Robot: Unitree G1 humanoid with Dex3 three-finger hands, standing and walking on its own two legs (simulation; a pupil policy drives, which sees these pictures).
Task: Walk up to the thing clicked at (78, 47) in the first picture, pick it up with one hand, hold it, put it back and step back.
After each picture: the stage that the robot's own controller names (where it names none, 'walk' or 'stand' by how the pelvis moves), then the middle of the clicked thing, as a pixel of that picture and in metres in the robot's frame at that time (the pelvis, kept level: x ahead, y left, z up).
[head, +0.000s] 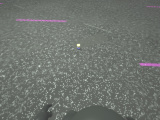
stand; (78, 46) +1.47 +0.28 -0.72
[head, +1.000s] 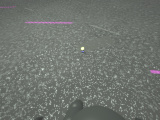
walk; (82, 50) +1.36 +0.28 -0.72
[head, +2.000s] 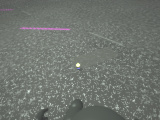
walk; (78, 66) +0.90 +0.28 -0.72
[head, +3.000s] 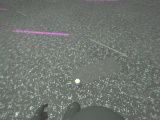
walk; (77, 82) +0.59 +0.20 -0.71
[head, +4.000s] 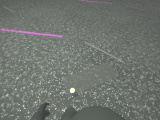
stand; (72, 91) +0.43 +0.18 -0.71
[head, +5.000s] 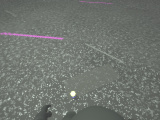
stand; (73, 94) +0.40 +0.19 -0.72
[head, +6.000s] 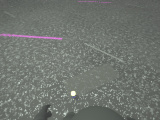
stand; (73, 94) +0.40 +0.19 -0.73
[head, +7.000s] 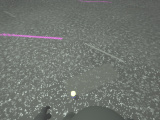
stand; (73, 94) +0.40 +0.19 -0.73
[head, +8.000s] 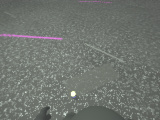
stand; (73, 94) +0.40 +0.20 -0.73
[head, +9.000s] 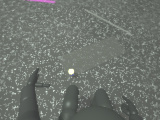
go down; (71, 72) +0.44 +0.19 -0.54
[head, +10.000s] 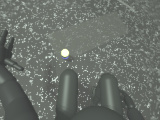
go down; (65, 54) +0.48 +0.23 -0.31
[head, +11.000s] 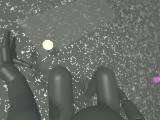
close in; (48, 47) +0.47 +0.26 -0.26
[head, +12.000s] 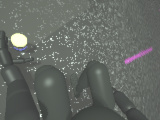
close; (19, 43) +0.46 +0.29 -0.22
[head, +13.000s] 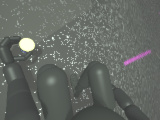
lift; (26, 46) +0.43 +0.26 -0.23
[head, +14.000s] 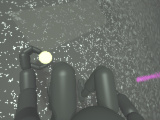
lift; (45, 57) +0.35 +0.26 -0.17
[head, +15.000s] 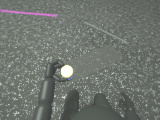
lift; (67, 73) +0.31 +0.15 +0.01
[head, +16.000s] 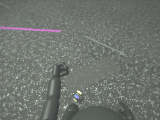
hold; (77, 95) +0.32 +0.11 -0.64
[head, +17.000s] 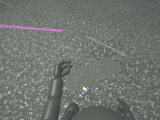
stand; (82, 92) +0.39 +0.04 -0.70
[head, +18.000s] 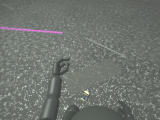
stand; (84, 95) +0.37 +0.01 -0.70
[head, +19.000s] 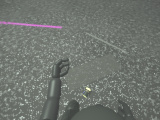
stand; (86, 92) +0.37 -0.01 -0.69
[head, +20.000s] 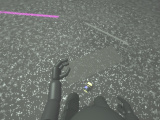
stand; (87, 87) +0.36 -0.03 -0.63
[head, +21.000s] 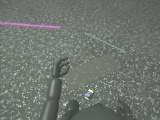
stand; (89, 94) +0.34 -0.06 -0.67
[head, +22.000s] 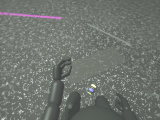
close; (91, 89) +0.35 -0.07 -0.61
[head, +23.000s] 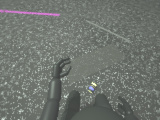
stand; (92, 87) +0.35 -0.08 -0.61
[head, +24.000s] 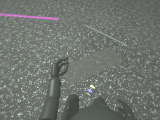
stand; (90, 90) +0.34 -0.08 -0.65
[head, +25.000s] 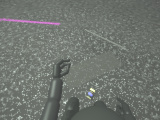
stand; (90, 93) +0.33 -0.08 -0.65
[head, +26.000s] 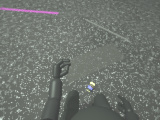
stand; (90, 87) +0.35 -0.07 -0.61
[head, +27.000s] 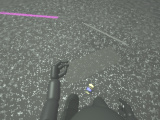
close; (89, 88) +0.34 -0.07 -0.65
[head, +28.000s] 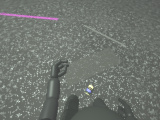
stand; (89, 90) +0.34 -0.08 -0.65
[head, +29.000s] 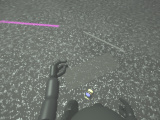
stand; (88, 94) +0.34 -0.07 -0.68
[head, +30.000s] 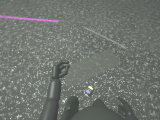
close; (88, 91) +0.34 -0.06 -0.65
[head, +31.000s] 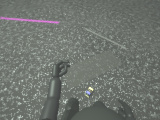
close; (89, 92) +0.33 -0.06 -0.67
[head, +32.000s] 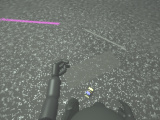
close; (89, 92) +0.34 -0.06 -0.68
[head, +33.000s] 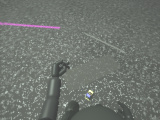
close; (89, 95) +0.34 -0.06 -0.68
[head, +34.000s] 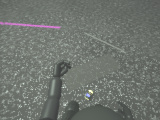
close; (89, 94) +0.34 -0.06 -0.68
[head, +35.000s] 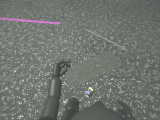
close; (89, 92) +0.34 -0.06 -0.67
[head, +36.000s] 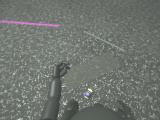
close; (88, 93) +0.34 -0.06 -0.68
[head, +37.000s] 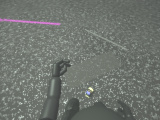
close; (89, 92) +0.34 -0.06 -0.67
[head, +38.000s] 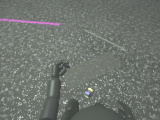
close; (88, 92) +0.34 -0.06 -0.68
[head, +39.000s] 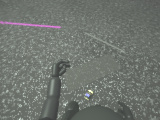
close; (88, 94) +0.34 -0.06 -0.69
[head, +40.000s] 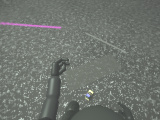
close; (89, 95) +0.34 -0.05 -0.68
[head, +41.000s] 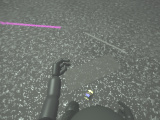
close; (88, 94) +0.34 -0.05 -0.69
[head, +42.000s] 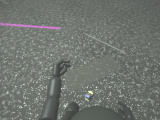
close; (88, 95) +0.33 -0.06 -0.69
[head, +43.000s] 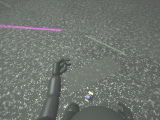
close; (89, 96) +0.34 -0.05 -0.69
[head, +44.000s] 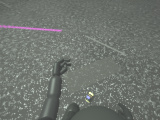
close; (89, 97) +0.33 -0.06 -0.69
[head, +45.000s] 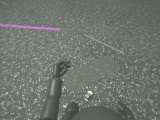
close; (88, 96) +0.34 -0.05 -0.69
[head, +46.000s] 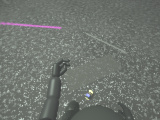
close; (89, 94) +0.34 -0.05 -0.69
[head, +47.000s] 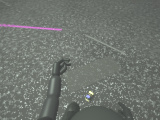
close; (89, 96) +0.34 -0.06 -0.69
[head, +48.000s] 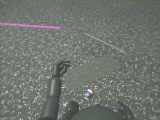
close; (88, 94) +0.34 -0.05 -0.69
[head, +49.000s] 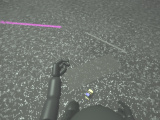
close; (88, 94) +0.34 -0.05 -0.69
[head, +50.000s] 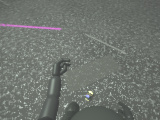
close; (88, 95) +0.34 -0.05 -0.69
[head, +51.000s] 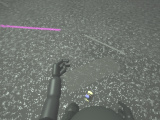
close; (88, 96) +0.34 -0.05 -0.69
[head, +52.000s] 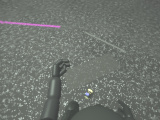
close; (88, 93) +0.34 -0.05 -0.69
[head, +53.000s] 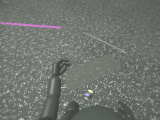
close; (88, 94) +0.34 -0.05 -0.69
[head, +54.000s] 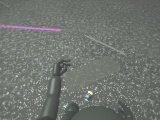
close; (88, 96) +0.34 -0.05 -0.69
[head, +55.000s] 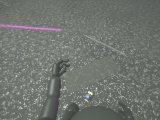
close; (88, 96) +0.33 -0.05 -0.70
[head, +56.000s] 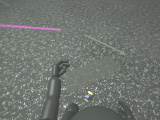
close; (88, 96) +0.33 -0.05 -0.70
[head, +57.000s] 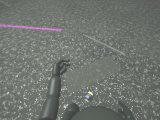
close; (88, 96) +0.33 -0.05 -0.70
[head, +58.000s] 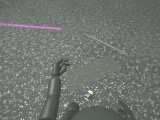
close; (88, 95) +0.34 -0.05 -0.70
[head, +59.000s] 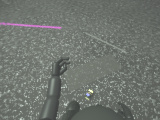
close; (89, 94) +0.34 -0.05 -0.69
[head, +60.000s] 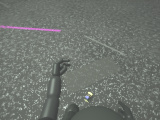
close; (88, 96) +0.33 -0.05 -0.70
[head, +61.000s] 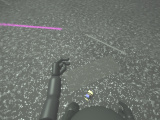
close; (88, 95) +0.34 -0.05 -0.70
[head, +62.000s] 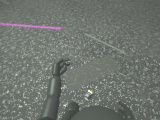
close; (88, 95) +0.34 -0.05 -0.69
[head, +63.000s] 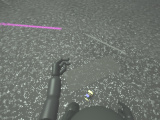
close; (88, 95) +0.34 -0.05 -0.69
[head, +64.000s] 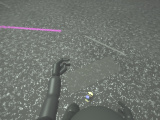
close; (88, 96) +0.34 -0.05 -0.69
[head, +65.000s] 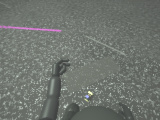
close; (88, 96) +0.34 -0.04 -0.69
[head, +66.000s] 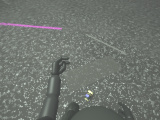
close; (88, 95) +0.34 -0.05 -0.69
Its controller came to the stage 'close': yes
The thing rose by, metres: 0.72
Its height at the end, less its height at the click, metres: -0.02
